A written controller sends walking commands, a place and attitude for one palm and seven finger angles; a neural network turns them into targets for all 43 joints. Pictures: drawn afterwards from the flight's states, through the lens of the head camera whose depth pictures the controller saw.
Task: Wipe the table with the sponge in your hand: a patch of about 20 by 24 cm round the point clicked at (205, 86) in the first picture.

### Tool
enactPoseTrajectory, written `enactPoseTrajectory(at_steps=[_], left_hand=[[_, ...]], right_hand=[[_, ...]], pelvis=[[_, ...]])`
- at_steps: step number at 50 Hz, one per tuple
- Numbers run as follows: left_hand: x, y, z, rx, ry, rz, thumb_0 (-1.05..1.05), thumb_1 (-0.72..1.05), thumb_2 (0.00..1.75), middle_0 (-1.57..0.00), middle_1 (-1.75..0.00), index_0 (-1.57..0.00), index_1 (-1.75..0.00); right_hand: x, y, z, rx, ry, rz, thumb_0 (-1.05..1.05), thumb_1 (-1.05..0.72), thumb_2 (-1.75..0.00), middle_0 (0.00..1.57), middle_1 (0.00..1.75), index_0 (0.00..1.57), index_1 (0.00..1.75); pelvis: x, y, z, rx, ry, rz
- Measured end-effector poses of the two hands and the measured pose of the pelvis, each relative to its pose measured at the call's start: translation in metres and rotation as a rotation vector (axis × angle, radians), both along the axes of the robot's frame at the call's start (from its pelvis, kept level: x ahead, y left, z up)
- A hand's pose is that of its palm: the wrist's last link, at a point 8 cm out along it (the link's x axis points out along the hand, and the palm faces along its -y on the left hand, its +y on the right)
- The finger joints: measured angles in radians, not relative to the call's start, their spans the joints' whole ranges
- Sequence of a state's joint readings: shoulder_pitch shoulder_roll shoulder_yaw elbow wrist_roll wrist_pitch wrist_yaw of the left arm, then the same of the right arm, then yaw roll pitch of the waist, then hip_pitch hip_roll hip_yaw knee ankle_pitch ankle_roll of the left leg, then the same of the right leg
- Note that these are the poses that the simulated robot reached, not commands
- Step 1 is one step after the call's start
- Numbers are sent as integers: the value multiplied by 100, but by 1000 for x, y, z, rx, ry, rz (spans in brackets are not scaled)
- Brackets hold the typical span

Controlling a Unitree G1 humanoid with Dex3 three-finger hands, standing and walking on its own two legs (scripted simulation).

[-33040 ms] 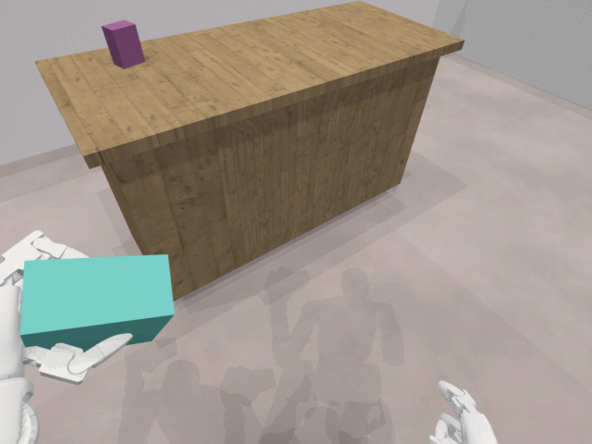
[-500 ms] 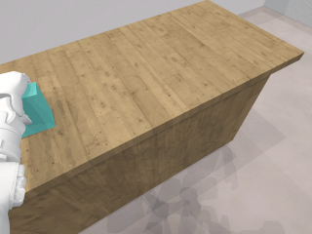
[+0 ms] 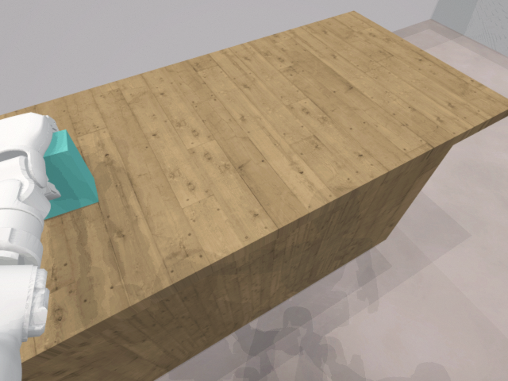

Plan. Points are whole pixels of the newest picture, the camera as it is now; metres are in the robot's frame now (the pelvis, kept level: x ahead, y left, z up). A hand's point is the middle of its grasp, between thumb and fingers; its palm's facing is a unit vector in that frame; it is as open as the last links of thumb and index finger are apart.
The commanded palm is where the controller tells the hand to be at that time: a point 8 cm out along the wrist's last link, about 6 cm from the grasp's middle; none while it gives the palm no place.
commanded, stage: slide back across to the first lane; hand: left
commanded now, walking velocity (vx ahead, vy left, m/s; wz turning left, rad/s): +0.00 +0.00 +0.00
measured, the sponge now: (50, 186) +0.42 +0.35 +0.06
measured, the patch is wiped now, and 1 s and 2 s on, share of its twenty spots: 1.00 1.00 1.00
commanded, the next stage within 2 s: wipe back along the first lane in 0.36 s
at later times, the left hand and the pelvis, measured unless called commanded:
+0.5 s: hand out of the picture +0.39 +0.41 +0.11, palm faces -0.05 -0.04 -1.00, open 9.9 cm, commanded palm +0.36 +0.40 +0.16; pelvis +0.03 +0.03 +0.00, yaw +2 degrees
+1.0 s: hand out of the picture +0.35 +0.40 +0.11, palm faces +0.01 -0.03 -1.00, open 9.9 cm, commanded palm +0.31 +0.38 +0.14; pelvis +0.02 +0.04 +0.00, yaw +2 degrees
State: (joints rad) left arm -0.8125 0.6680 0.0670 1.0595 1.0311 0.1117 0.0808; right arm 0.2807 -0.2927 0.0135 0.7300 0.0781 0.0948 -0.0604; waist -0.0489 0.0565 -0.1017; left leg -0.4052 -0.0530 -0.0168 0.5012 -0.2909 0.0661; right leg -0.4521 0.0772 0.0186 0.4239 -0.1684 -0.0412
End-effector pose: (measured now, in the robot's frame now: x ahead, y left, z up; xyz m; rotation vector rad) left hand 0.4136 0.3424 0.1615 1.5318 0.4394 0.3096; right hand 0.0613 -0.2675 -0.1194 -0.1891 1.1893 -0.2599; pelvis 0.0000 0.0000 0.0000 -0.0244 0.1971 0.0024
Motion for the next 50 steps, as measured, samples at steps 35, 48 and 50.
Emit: enactPoseTrajectory(at_steps=[35, 48, 50], left_hand=[[-57, 60, -2, -2, -37, 14, -1, -50, 108, -74, -134, -76, -135], [-81, 52, -2, -2, -88, 13, 0, -48, 106, -72, -135, -74, -136], [-84, 51, -2, -3, -91, 17, 0, -47, 106, -72, -135, -74, -136]], right_hand=[[129, 73, 20, 49, -173, 229, 1, -91, -90, 20, 30, 20, 30], [115, 75, 19, 65, -182, 216, 1, -91, -90, 20, 30, 20, 30], [116, 75, 20, 67, -191, 218, 1, -91, -90, 20, 30, 20, 30]], pelvis=[[26, 40, 4, -20, -75, 52], [19, 44, 4, -21, -100, 39], [17, 44, 4, -20, -105, 38]])
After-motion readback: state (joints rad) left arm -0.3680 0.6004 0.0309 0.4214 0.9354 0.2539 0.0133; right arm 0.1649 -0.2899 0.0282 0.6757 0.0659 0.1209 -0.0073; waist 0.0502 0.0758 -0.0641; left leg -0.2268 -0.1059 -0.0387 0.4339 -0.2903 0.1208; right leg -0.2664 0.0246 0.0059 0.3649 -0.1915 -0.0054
